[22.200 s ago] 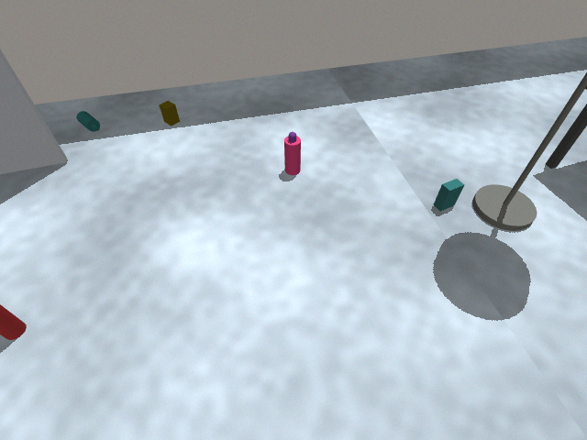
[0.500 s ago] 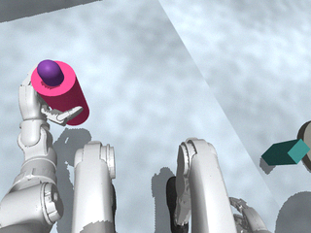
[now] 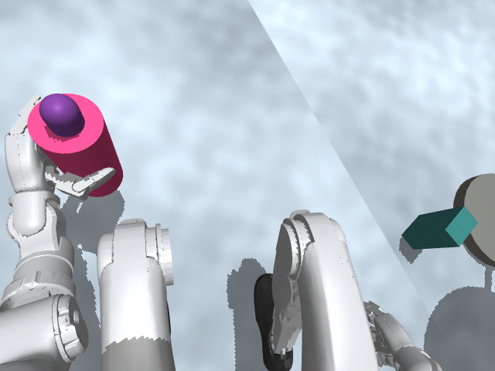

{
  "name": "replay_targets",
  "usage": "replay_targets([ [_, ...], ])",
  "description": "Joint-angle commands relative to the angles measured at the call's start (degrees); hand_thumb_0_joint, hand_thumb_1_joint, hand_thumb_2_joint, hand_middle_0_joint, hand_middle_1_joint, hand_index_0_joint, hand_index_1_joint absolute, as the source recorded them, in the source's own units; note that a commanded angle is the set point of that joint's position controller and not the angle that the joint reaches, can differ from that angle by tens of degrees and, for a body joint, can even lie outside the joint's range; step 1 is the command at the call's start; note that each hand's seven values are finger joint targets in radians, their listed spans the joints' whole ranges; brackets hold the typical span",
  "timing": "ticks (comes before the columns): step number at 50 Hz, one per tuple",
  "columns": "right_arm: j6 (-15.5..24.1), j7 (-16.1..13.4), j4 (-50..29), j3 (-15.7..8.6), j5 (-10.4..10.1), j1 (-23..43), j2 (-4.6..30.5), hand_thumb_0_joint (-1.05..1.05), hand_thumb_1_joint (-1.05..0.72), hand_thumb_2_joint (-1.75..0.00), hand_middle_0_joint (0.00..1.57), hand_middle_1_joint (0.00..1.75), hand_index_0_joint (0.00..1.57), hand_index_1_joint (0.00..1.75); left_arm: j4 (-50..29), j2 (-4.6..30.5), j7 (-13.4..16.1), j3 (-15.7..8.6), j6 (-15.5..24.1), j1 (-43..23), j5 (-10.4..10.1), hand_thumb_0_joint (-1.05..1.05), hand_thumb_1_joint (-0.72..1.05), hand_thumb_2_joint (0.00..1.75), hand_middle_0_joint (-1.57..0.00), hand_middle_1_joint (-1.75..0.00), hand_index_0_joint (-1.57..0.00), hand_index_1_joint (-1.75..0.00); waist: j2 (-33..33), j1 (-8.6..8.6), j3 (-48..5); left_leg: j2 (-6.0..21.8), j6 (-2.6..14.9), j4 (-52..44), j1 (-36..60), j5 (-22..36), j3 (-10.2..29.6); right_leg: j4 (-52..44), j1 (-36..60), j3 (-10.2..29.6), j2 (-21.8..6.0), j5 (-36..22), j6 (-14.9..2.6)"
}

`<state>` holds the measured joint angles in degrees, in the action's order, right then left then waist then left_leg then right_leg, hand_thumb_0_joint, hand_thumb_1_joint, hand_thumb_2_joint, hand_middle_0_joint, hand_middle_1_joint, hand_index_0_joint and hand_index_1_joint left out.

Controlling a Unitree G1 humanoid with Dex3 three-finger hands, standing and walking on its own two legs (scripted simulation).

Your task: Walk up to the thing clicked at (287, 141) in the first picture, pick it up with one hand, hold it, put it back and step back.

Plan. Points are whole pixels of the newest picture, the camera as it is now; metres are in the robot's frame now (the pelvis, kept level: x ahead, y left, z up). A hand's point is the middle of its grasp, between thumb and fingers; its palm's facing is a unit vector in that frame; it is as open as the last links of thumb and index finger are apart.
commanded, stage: lower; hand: left
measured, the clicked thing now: (82, 148) +0.43 +0.25 -0.07
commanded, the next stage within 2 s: loosen in 1.62 s
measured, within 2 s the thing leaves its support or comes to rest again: rests again in 1.64 s
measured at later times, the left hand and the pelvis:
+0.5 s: hand (90, 161) +0.43 +0.25 -0.13, palm faces +0.20 -0.98 +0.02, open 11.4 cm; pelvis -0.01 +0.00 -0.02, yaw -3 degrees
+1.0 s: hand (97, 164) +0.44 +0.25 -0.16, palm faces +0.21 -0.98 +0.03, open 11.4 cm; pelvis -0.01 +0.01 -0.02, yaw -5 degrees
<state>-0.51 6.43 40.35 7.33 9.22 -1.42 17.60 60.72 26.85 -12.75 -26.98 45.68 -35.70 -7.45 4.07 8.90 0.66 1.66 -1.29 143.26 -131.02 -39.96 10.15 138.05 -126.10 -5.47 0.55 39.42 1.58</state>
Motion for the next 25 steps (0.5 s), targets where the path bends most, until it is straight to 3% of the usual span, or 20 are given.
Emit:
replay_targets([
  [1, 0.1, -0.6, -2.1, -4.0, 0.4, -6.7, 14.9, 0.0, -0.92, -0.91, 0.2, 0.3, 0.2, 0.3, -11.7, 11.1, 0.0, -0.2, 4.5, -13.8, -0.8, 0.0, 0.12, 1.22, -1.22, -1.34, -1.23, -1.34, -16.6, 0.49, -37.2, -0.1, 1.23, -16.0, 25.1, 8.0, -4.4, -12.3, 19.2, -4.8, 1.9, -11.1, -3.44],
  [4, -0.2, -0.3, -2.3, -3.7, 0.7, -6.8, 15.3, 0.0, -0.92, -0.91, 0.2, 0.3, 0.2, 0.3, -10.7, 10.3, 0.2, -0.3, 4.7, -13.6, -1.2, 0.0, 0.09, 1.21, -1.22, -1.33, -1.23, -1.34, -16.5, 1.49, -36.4, 0.0, 1.07, -15.2, 25.8, 9.0, -3.9, -12.0, 18.3, -5.2, 2.0, -12.1, -3.38],
  [6, -0.2, -0.3, -2.4, -3.3, 0.8, -6.2, 15.3, 0.0, -0.92, -0.91, 0.2, 0.3, 0.2, 0.3, -11.1, 11.6, 0.5, -1.0, 5.1, -13.7, -1.5, 0.0, 0.06, 1.18, -1.24, -1.36, -1.25, -1.36, -15.6, 0.98, -36.0, -0.1, 1.37, -14.6, 23.9, 8.0, -4.2, -12.4, 19.7, -5.0, 2.1, -11.4, -3.17],
  [8, -0.3, -0.1, -2.5, -2.6, 0.9, -5.8, 15.3, 0.0, -0.93, -0.91, 0.2, 0.3, 0.2, 0.3, -6.6, 11.3, 0.6, -0.9, 4.9, -11.2, -1.1, 0.0, 0.05, 1.17, -1.24, -1.36, -1.26, -1.36, -14.1, 1.55, -33.7, -0.1, 1.55, -13.7, 22.1, 8.0, -4.0, -12.0, 19.3, -5.2, 2.3, -11.4, -3.07],
  [11, -0.5, 0.1, -3.2, -1.4, 1.5, -4.9, 15.9, 0.0, -0.93, -0.91, 0.2, 0.3, 0.2, 0.3, -4.1, 12.5, 1.2, -0.8, 6.2, -12.8, -0.8, 0.0, 0.0, 1.17, -1.24, -1.36, -1.26, -1.36, -12.5, 2.94, -31.7, 0.2, 1.67, -12.8, 20.6, 6.9, -3.4, -12.1, 19.7, -5.8, 2.6, -10.6, -2.89],
  [13, -0.5, 0.2, -3.5, -0.7, 1.8, -4.2, 16.2, 0.0, -0.92, -0.91, 0.2, 0.3, 0.2, 0.3, -4.3, 13.9, 1.2, -1.8, 7.5, -13.4, -1.2, 0.0, 0.01, 1.15, -1.24, -1.35, -1.26, -1.34, -12.5, 2.83, -32.0, 0.2, 1.65, -12.6, 20.6, 6.1, -3.2, -12.2, 20.5, -6.0, 2.8, -9.9, -2.77],
  [15, -0.4, 0.4, -4.2, 0.0, 2.3, -3.3, 16.8, 0.0, -0.92, -0.91, 0.2, 0.3, 0.2, 0.3, -3.6, 15.6, 0.9, -1.8, 8.5, -13.7, -0.9, 0.0, 0.04, 1.15, -1.23, -1.33, -1.24, -1.33, -13.5, 3.37, -31.6, 0.3, 1.64, -12.4, 20.8, 4.8, -2.9, -11.9, 20.5, -6.4, 3.0, -8.9, -2.75],
  [16, -0.3, 0.4, -5.1, 0.0, 2.5, -2.3, 17.4, 0.0, -0.92, -0.91, 0.2, 0.3, 0.2, 0.3, -2.0, 17.2, 0.9, -3.4, 8.9, -11.0, -0.7, 0.0, 0.08, 1.14, -1.23, -1.33, -1.24, -1.32, -13.1, 2.7, -31.9, 0.5, 1.67, -12.0, 21.6, 5.7, -3.0, -11.8, 20.8, -6.3, 3.1, -9.6, -2.68],
  [18, -0.2, 0.4, -4.1, 1.1, 2.9, -1.9, 17.3, 0.0, -0.92, -0.91, 0.2, 0.3, 0.2, 0.3, -3.6, 16.4, 0.5, -1.6, 10.0, -15.4, -1.2, 0.0, 0.07, 1.14, -1.23, -1.33, -1.25, -1.32, -15.2, 4.15, -30.7, 0.7, 1.4, -11.9, 22.0, 5.2, -2.6, -11.3, 20.0, -6.7, 3.1, -9.6, -2.81],
  [19, -0.1, 0.4, -5.2, 1.3, 3.1, -0.9, 17.8, 0.0, -0.92, -0.91, 0.2, 0.3, 0.2, 0.3, -1.7, 18.1, 0.8, -3.4, 10.2, -13.9, -1.4, 0.0, 0.06, 1.14, -1.23, -1.33, -1.25, -1.32, -14.9, 3.59, -30.2, 0.7, 1.47, -11.9, 21.1, 3.9, -2.5, -11.4, 20.0, -6.8, 3.3, -8.6, -2.79],
  [20, 0.0, 0.4, -5.1, 1.7, 3.3, -0.9, 18.0, 0.0, -0.92, -0.91, 0.2, 0.3, 0.2, 0.3, -1.7, 17.5, 0.8, -2.5, 10.5, -14.5, -1.5, 0.0, 0.07, 1.14, -1.23, -1.33, -1.24, -1.32, -15.3, 4.16, -30.1, 0.7, 1.39, -11.7, 22.0, 4.5, -2.4, -11.4, 20.4, -7.0, 3.3, -9.3, -2.75],
  [24, -0.1, 0.4, -5.1, 3.0, 4.2, -0.2, 19.1, 0.0, -0.93, -0.91, 0.2, 0.3, 0.2, 0.3, -0.3, 19.2, 0.8, -3.4, 11.7, -13.2, -1.3, 0.0, 0.06, 1.13, -1.22, -1.31, -1.24, -1.31, -17.8, 4.54, -29.3, 1.0, 0.55, -12.1, 24.5, 6.8, -1.2, -10.2, 20.2, -8.1, 3.2, -11.2, -2.93],
  [25, -0.2, 0.5, -4.4, 3.4, 4.5, -0.4, 19.1, 0.0, -0.93, -0.91, 0.2, 0.3, 0.2, 0.3, 1.0, 18.9, 0.8, -2.6, 11.8, -13.1, -0.9, 0.0, 0.06, 1.12, -1.22, -1.31, -1.23, -1.3, -18.9, 4.87, -28.7, 1.2, 0.27, -12.2, 25.3, 7.5, -0.9, -9.6, 19.7, -8.4, 3.2, -11.7, -3.03],
])
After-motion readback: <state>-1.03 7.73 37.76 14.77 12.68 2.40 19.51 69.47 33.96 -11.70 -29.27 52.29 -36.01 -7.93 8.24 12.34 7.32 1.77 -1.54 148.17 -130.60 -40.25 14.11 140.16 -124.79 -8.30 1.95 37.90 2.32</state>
